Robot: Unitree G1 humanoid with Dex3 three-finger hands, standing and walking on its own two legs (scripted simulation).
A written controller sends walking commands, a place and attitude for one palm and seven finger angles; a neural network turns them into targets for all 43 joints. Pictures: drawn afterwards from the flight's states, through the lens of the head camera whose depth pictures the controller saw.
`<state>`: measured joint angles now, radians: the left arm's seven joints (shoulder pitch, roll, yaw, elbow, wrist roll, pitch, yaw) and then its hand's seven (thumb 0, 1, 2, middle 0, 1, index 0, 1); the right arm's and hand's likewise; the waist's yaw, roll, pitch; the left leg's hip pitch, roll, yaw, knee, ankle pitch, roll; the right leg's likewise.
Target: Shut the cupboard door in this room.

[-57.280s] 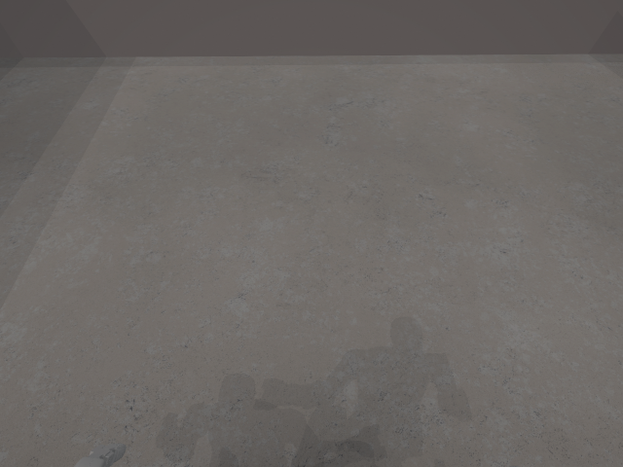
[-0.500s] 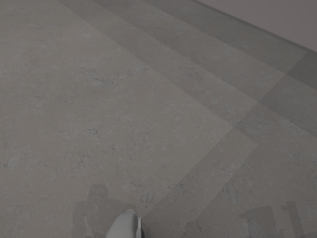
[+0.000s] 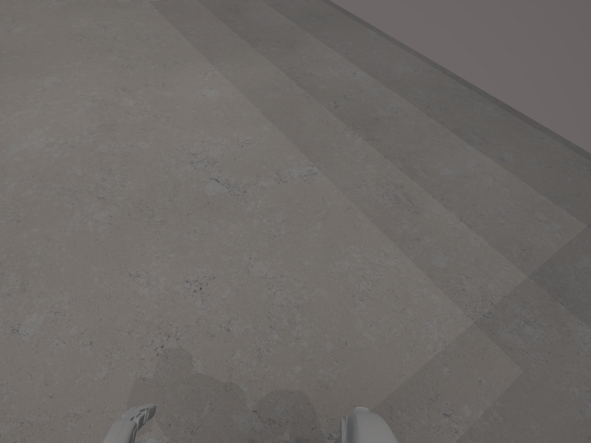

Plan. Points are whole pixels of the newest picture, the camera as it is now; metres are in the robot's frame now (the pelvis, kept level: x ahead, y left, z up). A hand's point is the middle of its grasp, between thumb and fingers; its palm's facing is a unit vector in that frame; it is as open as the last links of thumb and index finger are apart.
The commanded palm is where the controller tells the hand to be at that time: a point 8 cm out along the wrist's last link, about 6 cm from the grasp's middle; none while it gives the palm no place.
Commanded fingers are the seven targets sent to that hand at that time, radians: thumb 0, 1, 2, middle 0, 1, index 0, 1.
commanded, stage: turn to face it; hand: left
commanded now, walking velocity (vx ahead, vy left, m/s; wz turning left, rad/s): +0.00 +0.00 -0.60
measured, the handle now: out of the picture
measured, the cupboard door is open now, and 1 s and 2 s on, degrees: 40 40 40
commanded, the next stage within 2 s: none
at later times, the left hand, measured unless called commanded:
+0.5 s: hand (210, 421) +0.18 +0.13 -0.17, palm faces -0.17 -0.95 -0.25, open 7.3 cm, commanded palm none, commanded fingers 0.00 0.90 0.90 -0.20 -0.30 -0.20 -0.30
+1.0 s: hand (204, 314) +0.36 +0.18 -0.18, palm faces -0.45 -0.86 -0.22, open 7.4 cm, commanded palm none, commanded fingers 0.00 0.90 0.90 -0.20 -0.30 -0.20 -0.30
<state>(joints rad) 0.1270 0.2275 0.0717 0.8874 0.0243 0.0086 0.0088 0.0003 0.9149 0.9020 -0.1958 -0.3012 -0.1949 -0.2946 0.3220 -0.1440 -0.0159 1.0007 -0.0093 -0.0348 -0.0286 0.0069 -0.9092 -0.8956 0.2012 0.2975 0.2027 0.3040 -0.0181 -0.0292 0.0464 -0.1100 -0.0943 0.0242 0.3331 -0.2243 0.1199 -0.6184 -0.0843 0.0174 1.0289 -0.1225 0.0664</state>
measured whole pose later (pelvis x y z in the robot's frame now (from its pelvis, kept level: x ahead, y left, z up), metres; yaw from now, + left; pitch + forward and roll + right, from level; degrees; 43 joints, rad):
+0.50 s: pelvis +0.11 -0.05 +0.00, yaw -14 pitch +2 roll +1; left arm 0.27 0.17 0.06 0.96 0.01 0.01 0.02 0.00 0.92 0.90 -0.20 -0.30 -0.20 -0.30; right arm 0.12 -0.19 -0.06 0.94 -0.01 0.04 -0.03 0.01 -0.91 -0.90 0.20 0.30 0.20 0.30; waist 0.02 0.01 0.09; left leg -0.54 0.06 -0.05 1.10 -0.36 -0.07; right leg -0.24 0.10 0.05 0.43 -0.21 -0.09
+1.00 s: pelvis +0.18 +0.02 +0.00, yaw -33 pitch +1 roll -3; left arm 0.21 0.30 0.11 0.87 0.02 0.08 -0.02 0.00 0.91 0.90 -0.20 -0.30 -0.20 -0.29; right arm 0.17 -0.18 0.00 0.85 -0.02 0.02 -0.04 0.01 -0.91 -0.90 0.20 0.30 0.20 0.30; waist 0.04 -0.04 0.08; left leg -0.22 0.07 0.09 0.48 -0.28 0.03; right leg -0.50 0.01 0.03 1.18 -0.44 0.07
